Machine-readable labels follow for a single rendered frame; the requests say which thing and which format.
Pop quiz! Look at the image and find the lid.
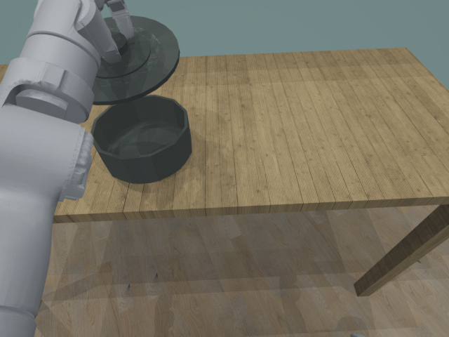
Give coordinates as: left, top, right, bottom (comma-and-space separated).
92, 15, 180, 105

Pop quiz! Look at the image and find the knob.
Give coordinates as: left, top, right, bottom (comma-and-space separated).
111, 32, 128, 56

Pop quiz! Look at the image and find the robot left hand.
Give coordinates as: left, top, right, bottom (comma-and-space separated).
101, 0, 134, 64

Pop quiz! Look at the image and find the left robot upper arm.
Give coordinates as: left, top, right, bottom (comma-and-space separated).
0, 103, 93, 337

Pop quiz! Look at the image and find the table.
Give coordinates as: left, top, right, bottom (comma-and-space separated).
0, 47, 449, 307

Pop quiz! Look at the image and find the pot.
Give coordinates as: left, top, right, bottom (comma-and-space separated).
91, 95, 192, 184

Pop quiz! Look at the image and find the left robot forearm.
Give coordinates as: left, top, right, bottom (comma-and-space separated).
0, 0, 112, 124

